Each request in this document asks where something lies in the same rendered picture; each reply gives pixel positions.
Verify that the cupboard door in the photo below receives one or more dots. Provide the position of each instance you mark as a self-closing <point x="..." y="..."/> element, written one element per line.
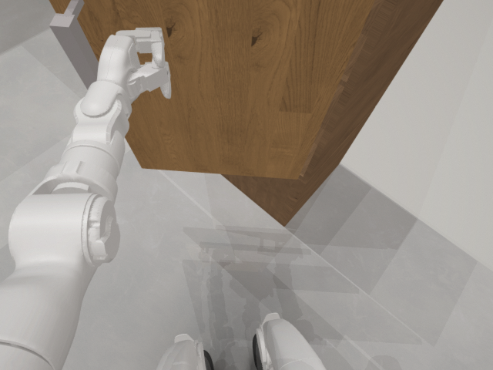
<point x="251" y="80"/>

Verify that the left robot forearm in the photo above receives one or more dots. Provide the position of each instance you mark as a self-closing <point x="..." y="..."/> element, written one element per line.
<point x="93" y="156"/>

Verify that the right robot shin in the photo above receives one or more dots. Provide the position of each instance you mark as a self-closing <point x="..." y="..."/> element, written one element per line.
<point x="268" y="318"/>

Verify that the robot left hand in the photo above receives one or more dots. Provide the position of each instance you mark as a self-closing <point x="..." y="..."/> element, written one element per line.
<point x="119" y="62"/>

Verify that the robot right thigh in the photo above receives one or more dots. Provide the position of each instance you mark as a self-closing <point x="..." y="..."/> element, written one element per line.
<point x="282" y="344"/>

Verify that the left robot upper arm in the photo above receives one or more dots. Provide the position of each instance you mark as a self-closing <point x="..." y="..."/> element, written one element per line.
<point x="58" y="241"/>

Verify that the handle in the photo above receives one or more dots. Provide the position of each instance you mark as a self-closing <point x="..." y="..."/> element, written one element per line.
<point x="72" y="39"/>

